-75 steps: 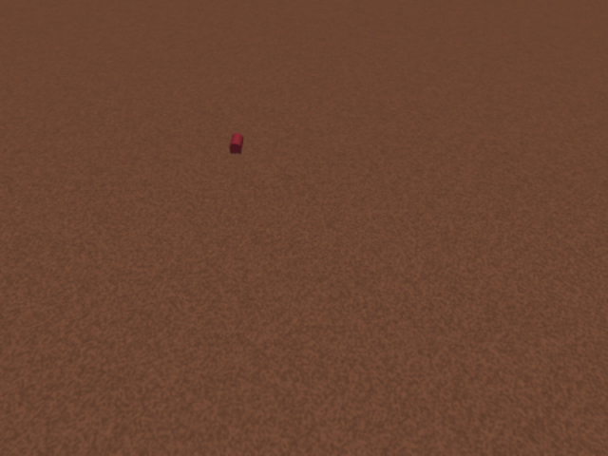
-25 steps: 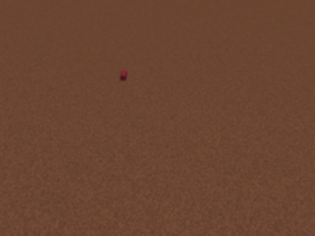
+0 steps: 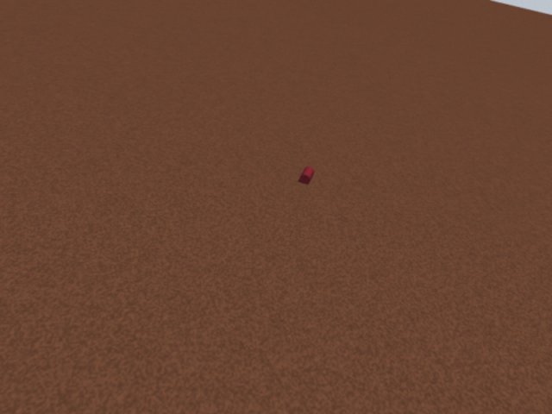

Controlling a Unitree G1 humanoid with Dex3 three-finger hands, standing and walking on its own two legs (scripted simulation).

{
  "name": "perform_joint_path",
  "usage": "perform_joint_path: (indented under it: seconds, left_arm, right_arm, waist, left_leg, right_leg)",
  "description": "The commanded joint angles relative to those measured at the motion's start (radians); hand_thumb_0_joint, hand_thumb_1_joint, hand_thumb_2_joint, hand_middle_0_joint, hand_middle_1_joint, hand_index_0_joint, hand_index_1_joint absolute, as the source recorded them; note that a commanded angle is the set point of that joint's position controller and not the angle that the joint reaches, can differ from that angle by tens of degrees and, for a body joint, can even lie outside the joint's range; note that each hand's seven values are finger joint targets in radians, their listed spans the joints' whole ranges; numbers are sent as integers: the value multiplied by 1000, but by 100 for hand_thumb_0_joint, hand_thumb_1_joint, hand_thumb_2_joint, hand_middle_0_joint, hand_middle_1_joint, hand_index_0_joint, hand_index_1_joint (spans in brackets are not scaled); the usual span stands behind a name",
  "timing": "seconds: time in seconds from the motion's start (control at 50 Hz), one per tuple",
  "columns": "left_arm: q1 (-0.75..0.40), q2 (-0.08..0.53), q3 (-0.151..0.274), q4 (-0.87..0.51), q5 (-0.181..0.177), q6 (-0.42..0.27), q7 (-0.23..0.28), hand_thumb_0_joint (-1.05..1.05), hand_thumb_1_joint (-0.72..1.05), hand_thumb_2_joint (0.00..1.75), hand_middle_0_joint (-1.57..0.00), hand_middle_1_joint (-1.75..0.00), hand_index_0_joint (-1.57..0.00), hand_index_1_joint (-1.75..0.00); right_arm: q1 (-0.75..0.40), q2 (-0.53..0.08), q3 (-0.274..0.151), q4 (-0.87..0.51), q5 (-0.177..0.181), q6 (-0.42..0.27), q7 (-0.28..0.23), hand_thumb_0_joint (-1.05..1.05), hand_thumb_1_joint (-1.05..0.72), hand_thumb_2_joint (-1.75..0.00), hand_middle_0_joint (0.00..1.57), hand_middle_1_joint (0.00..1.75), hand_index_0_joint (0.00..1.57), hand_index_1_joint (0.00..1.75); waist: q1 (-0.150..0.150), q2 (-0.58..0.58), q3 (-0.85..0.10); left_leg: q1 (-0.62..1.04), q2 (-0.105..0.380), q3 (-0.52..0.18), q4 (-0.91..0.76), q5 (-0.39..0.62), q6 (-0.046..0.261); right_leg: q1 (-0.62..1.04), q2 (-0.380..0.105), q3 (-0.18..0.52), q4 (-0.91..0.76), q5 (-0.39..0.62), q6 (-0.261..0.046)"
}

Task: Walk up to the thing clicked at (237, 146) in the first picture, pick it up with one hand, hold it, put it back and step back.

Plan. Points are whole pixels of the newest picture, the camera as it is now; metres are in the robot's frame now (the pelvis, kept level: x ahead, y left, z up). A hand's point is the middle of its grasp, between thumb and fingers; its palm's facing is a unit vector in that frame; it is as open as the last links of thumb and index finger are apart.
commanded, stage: walk up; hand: left
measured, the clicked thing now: (307, 175) +1.75 -0.26 -0.71
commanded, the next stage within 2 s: none
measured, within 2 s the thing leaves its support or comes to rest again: neither
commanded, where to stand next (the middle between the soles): +1.85 -0.68 m, yaw +73 degrees
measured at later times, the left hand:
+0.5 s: hand (124, 326) +0.32 +0.26 -0.10, palm faces +0.35 -0.85 -0.38, open 7.4 cm
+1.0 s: hand (214, 286) +0.46 +0.12 -0.16, palm faces +0.50 -0.82 -0.28, open 7.4 cm
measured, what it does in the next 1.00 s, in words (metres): walks ahead, turning left: right foot, then left foot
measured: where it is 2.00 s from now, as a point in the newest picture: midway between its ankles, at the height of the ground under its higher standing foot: (308, 252)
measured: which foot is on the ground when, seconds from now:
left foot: down 0.00-0.50, up 0.52-0.84, down 0.86-1.00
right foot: up 0.00-0.44, down 0.46-0.88, up 0.90-1.00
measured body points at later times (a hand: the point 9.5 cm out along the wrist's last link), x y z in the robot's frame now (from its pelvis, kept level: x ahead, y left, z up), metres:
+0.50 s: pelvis +0.29 -0.08 +0.00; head +0.30 -0.07 +0.45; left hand +0.30 +0.30 -0.08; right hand +0.47 -0.41 -0.08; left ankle +0.07 +0.10 -0.69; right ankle +0.43 -0.19 -0.71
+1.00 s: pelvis +0.60 -0.10 -0.01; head +0.62 -0.06 +0.44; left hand +0.44 +0.16 -0.14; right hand +0.88 -0.31 -0.09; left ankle +0.60 +0.04 -0.71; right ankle +0.59 -0.23 -0.60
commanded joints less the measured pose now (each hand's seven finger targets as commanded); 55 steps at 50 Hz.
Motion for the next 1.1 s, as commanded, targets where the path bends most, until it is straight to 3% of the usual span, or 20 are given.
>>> perform_joint_path:
  seconds: [0.0,0.06,0.1,0.32,0.4,0.44,0.46,0.48,0.5,0.52,0.6,0.66,0.72,0.8,0.84,0.86,0.88,0.9,0.96,1.08]
  left_arm:
    - [-215,121,-26,-231,-9,-45,-37,0,90,90,-20,-30,-20,-30]
    - [-167,144,-12,-152,-39,-43,-38,0,90,90,-20,-30,-20,-30]
    - [-115,160,-3,-143,-35,-25,-45,0,90,90,-20,-30,-20,-30]
    - [-271,111,0,-288,-19,-25,-64,0,90,90,-20,-30,-20,-30]
    - [-208,113,16,-285,-22,-37,-58,0,90,90,-20,-30,-20,-30]
    - [113,162,47,-183,-28,-50,-36,0,90,90,-20,-30,-20,-30]
    - [292,261,80,-134,-12,-64,-12,0,90,90,-20,-30,-20,-30]
    - [331,329,92,-132,-3,-66,4,0,90,90,-20,-30,-20,-30]
    - [163,349,76,-186,-12,-65,13,0,90,90,-20,-30,-20,-30]
    - [52,330,71,-221,-32,-66,13,0,90,90,-20,-30,-20,-30]
    - [1,147,11,-217,-33,-78,22,0,90,90,-20,-30,-20,-30]
    - [74,101,-9,-224,-33,-81,20,0,90,90,-20,-30,-20,-30]
    - [69,113,-10,-219,-12,-53,5,0,90,90,-20,-30,-20,-30]
    - [95,129,-2,-263,-19,-35,10,0,90,90,-20,-30,-20,-30]
    - [138,92,-23,-298,-17,-35,27,0,90,90,-20,-30,-20,-30]
    - [205,33,-32,-303,-10,-29,31,0,90,90,-20,-30,-20,-30]
    - [241,136,-13,-299,-9,-6,30,0,90,90,-20,-30,-20,-30]
    - [213,222,4,-314,-16,3,31,0,90,90,-20,-30,-20,-30]
    - [67,197,7,-319,-25,-11,16,0,90,90,-20,-30,-20,-30]
    - [77,111,10,-329,-13,28,-36,0,90,90,-20,-30,-20,-30]
  right_arm:
    - [33,-414,-70,-78,32,-17,-50,0,-90,-90,20,30,20,30]
    - [-31,-306,-16,-100,21,-61,-73,0,-90,-90,20,30,20,30]
    - [-55,-285,-9,-90,25,-75,-78,0,-90,-90,20,30,20,30]
    - [65,-301,-31,-102,13,-89,-101,0,-90,-90,20,30,20,30]
    - [8,-314,-39,-124,-8,-81,-125,0,-90,-90,20,30,20,30]
    - [-56,-271,-23,-144,-14,-72,-132,0,-90,-90,20,30,20,30]
    - [-10,-164,11,-154,-20,-74,-132,0,-90,-90,20,30,20,30]
    - [13,-89,36,-171,-13,-74,-132,0,-90,-90,20,30,20,30]
    - [75,-169,8,-156,3,-74,-139,0,-90,-90,20,30,20,30]
    - [37,-219,-4,-127,-6,-67,-140,0,-90,-90,20,30,20,30]
    - [91,-206,5,-58,31,-50,-93,0,-90,-90,20,30,20,30]
    - [9,-176,15,-90,19,-36,-80,0,-90,-90,20,30,20,30]
    - [-39,-143,22,-165,32,-39,-73,0,-90,-90,20,30,20,30]
    - [246,-140,2,-107,35,-34,-115,0,-90,-90,20,30,20,30]
    - [380,-237,-43,-101,23,-26,-149,0,-90,-90,20,30,20,30]
    - [391,-293,-63,-129,7,-26,-168,0,-90,-90,20,30,20,30]
    - [354,-325,-74,-180,31,-28,-184,0,-90,-90,20,30,20,30]
    - [244,-352,-78,-212,65,-38,-197,0,-90,-90,20,30,20,30]
    - [163,-233,-15,-209,42,-66,-207,0,-90,-90,20,30,20,30]
    - [84,-312,-19,-186,-2,-100,-157,0,-90,-90,20,30,20,30]
  waist:
    - [-31,364,212]
    - [22,195,146]
    - [44,232,125]
    - [-35,259,92]
    - [24,332,15]
    - [188,201,-128]
    - [261,-64,-198]
    - [252,-304,-157]
    - [144,-338,-144]
    - [108,-249,-46]
    - [15,-127,106]
    - [48,-72,126]
    - [52,-45,145]
    - [-41,25,-27]
    - [-131,162,-62]
    - [-124,329,-87]
    - [-109,145,-160]
    - [-92,179,-181]
    - [-58,-9,-61]
    - [19,286,111]
  left_leg:
    - [225,423,-1093,-831,-799,276]
    - [144,238,-617,-642,-371,178]
    - [82,157,-488,-643,-335,138]
    - [248,130,-451,-563,-119,175]
    - [268,159,-435,-376,261,158]
    - [86,78,-344,52,331,94]
    - [-191,-32,-249,371,117,57]
    - [-482,-136,-166,622,-345,46]
    - [-556,-141,-123,741,-318,51]
    - [-484,-26,-167,737,-234,53]
    - [-265,22,-178,477,-19,46]
    - [-264,-24,-99,323,53,37]
    - [-108,-37,4,32,183,51]
    - [349,-147,64,-138,329,54]
    - [626,-19,-151,-163,198,164]
    - [731,252,-602,-222,57,292]
    - [690,456,-933,-314,-64,407]
    - [707,528,-1082,-427,-200,431]
    - [278,316,-606,-329,226,305]
    - [-171,87,-301,-398,-226,200]
  right_leg:
    - [-705,125,263,450,40,-7]
    - [-538,60,309,313,169,38]
    - [-473,75,277,254,261,58]
    - [-592,70,275,-32,377,92]
    - [-402,66,262,-149,242,52]
    - [31,86,270,-284,256,5]
    - [283,27,355,-318,69,19]
    - [388,-166,593,-445,-169,35]
    - [323,-292,934,-693,-194,-48]
    - [124,-296,906,-702,-221,-92]
    - [-117,-39,253,-490,382,-34]
    - [-91,-7,123,-491,683,-44]
    - [-174,40,-3,-488,690,-19]
    - [-233,37,20,-130,866,-26]
    - [-513,86,42,215,730,49]
    - [-752,193,90,517,11,87]
    - [-799,195,239,764,-23,150]
    - [-865,152,374,850,41,119]
    - [-647,59,366,702,164,107]
    - [-437,61,241,197,195,53]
